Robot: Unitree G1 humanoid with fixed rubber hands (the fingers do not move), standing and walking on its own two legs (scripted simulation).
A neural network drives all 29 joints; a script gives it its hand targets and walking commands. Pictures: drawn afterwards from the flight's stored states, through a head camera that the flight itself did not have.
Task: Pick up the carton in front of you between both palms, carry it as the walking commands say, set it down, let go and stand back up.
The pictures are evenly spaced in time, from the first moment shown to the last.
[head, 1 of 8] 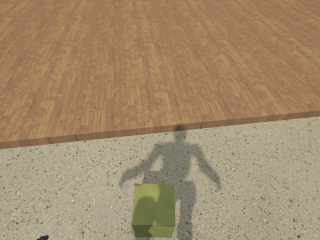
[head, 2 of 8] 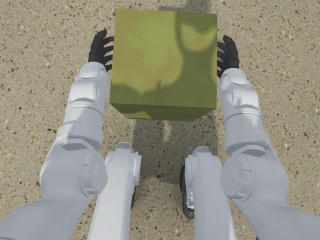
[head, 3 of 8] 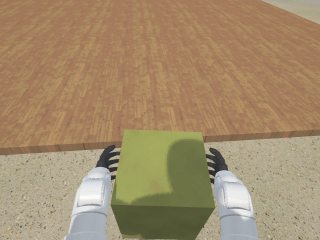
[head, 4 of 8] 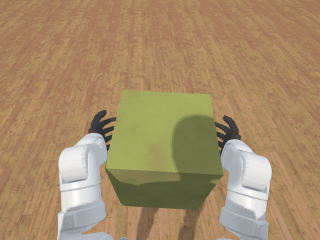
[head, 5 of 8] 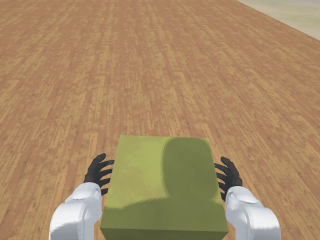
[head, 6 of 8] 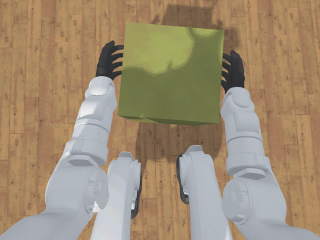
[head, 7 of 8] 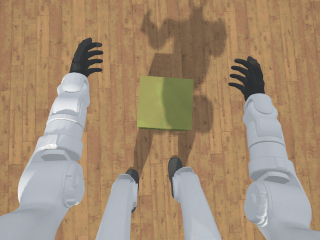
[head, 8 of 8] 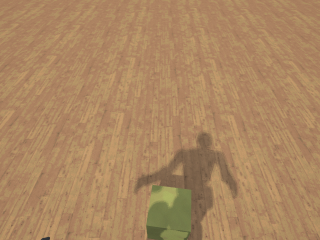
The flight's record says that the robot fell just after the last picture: no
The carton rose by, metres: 0.83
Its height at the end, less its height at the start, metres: +0.08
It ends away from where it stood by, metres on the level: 3.21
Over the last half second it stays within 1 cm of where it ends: yes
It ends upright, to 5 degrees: yes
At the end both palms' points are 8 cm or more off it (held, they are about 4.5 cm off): yes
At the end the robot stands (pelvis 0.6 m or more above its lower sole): yes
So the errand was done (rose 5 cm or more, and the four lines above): yes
